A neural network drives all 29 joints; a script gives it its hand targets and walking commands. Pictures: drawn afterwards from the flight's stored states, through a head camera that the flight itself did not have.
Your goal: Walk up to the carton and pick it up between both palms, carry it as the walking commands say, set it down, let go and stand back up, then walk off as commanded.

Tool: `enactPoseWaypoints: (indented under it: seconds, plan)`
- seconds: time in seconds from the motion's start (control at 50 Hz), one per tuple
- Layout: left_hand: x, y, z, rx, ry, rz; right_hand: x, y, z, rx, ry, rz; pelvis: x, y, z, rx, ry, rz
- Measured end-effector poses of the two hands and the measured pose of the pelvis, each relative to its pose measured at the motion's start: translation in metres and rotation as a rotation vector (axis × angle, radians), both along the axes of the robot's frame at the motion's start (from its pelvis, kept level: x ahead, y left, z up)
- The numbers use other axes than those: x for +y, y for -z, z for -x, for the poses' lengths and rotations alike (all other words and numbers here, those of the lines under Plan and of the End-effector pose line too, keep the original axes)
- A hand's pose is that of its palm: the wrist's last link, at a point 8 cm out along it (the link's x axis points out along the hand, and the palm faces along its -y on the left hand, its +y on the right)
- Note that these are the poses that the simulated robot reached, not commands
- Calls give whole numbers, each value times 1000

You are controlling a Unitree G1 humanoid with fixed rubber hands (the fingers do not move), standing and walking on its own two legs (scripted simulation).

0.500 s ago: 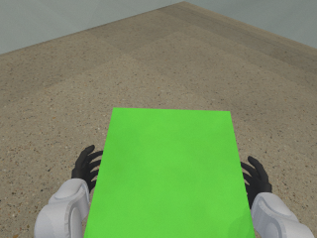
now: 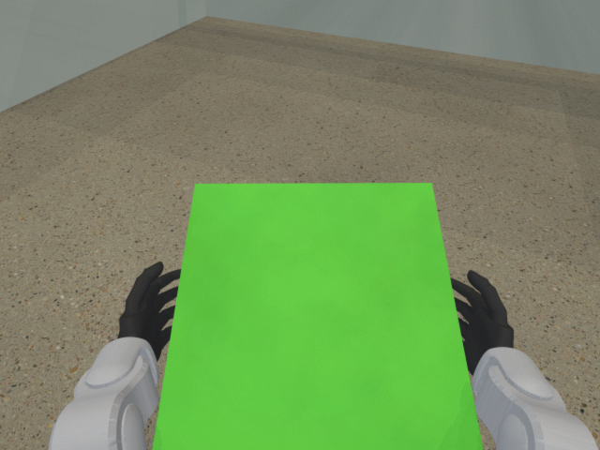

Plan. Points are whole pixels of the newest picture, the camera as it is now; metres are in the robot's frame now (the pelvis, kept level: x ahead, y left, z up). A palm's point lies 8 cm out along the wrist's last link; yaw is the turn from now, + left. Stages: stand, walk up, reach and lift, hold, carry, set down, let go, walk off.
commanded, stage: carry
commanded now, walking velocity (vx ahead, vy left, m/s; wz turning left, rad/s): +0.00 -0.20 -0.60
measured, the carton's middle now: (312, 326) +0.29 -0.01 +0.05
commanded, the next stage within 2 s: none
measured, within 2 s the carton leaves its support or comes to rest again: neither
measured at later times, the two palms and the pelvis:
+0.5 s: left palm (329, 346) +0.25 -0.03 +0.07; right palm out of the picture +0.15 -0.37 +0.11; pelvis -0.02 -0.15 +0.01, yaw -16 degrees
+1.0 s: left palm (567, 357) +0.21 -0.28 +0.10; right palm out of the picture +0.00 -0.57 +0.09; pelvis -0.08 -0.29 +0.00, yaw -35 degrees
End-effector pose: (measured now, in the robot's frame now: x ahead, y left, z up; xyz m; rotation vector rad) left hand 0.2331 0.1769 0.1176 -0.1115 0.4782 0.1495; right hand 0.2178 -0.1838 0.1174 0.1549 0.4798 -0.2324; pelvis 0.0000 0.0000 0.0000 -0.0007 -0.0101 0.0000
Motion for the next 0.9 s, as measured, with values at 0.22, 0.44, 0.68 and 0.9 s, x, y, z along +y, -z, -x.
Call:
enactPoseWaypoints:
  seconds: [0.22,0.44,0.68,0.9]
  plan:
    - [-140,46,-1,209,126,-94,-134,73,44,198,84,-34,-93,29,17,-33,156,8]
    - [-194,62,-7,239,185,108,-182,26,62,214,228,40,-142,-2,24,107,234,39]
    - [-263,-10,-24,145,409,12,-223,-12,126,151,420,-1,-159,-38,26,70,423,102]
    - [-380,19,6,182,524,51,-321,-11,186,194,531,46,-245,-24,64,91,545,31]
